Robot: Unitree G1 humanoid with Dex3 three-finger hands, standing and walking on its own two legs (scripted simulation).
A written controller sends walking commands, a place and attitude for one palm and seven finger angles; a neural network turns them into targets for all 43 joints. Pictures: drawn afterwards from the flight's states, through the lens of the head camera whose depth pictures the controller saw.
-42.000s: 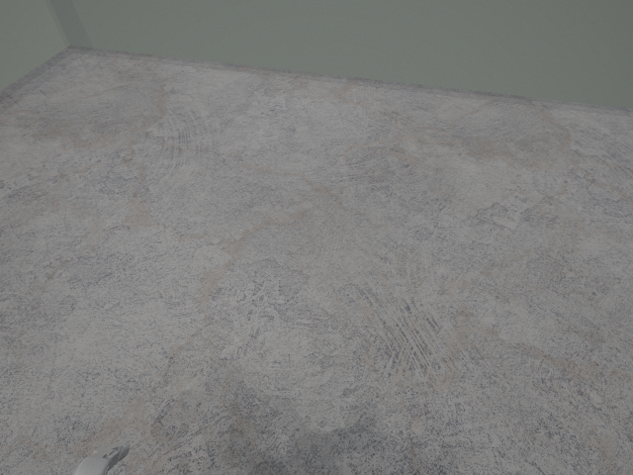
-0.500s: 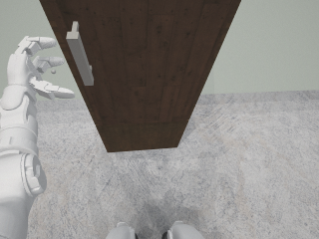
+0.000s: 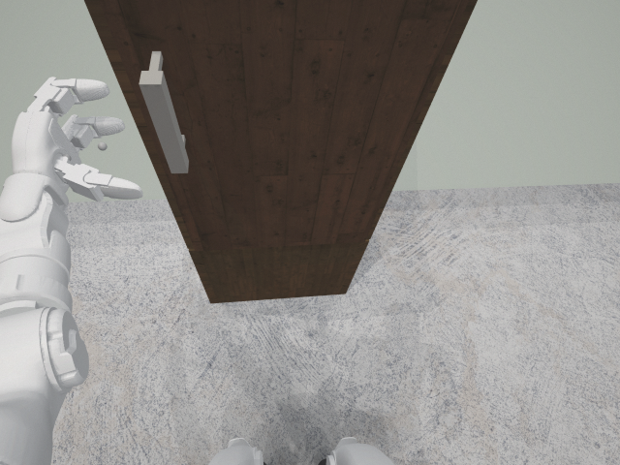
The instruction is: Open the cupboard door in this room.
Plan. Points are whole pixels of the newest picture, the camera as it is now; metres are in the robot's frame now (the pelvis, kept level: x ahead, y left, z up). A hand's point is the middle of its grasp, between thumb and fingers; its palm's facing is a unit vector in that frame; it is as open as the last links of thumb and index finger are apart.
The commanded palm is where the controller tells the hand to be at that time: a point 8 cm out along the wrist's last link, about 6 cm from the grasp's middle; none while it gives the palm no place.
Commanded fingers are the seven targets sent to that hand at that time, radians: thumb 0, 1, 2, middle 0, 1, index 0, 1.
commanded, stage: move the hooked fingers beside the handle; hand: left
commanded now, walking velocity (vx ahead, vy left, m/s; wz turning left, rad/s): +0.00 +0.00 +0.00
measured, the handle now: (169, 116) +0.54 +0.16 +0.10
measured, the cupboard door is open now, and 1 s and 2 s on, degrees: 0 0 0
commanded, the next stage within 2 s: slide the fingers in behind the handle in 0.28 s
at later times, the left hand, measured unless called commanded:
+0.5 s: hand (112, 142) +0.49 +0.21 +0.10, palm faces +0.04 -1.00 -0.01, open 14.0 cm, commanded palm +0.47 +0.26 +0.10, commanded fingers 0.00 -0.50 0.30 -0.30 -1.20 -0.30 -1.20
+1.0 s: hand (133, 142) +0.50 +0.19 +0.10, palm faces +0.05 -1.00 +0.00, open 13.9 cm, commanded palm +0.47 +0.23 +0.10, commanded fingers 0.00 -0.50 0.30 -0.30 -1.20 -0.30 -1.20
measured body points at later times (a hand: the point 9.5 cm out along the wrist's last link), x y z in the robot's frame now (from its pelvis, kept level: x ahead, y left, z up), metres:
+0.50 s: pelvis +0.00 +0.00 +0.00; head +0.10 +0.02 +0.44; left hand +0.48 +0.27 +0.11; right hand +0.00 -0.27 -0.11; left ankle +0.00 +0.07 -0.69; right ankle -0.01 -0.11 -0.69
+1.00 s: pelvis +0.00 -0.01 +0.00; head +0.10 +0.01 +0.44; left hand +0.49 +0.25 +0.10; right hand +0.00 -0.27 -0.11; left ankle +0.00 +0.07 -0.69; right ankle -0.01 -0.11 -0.69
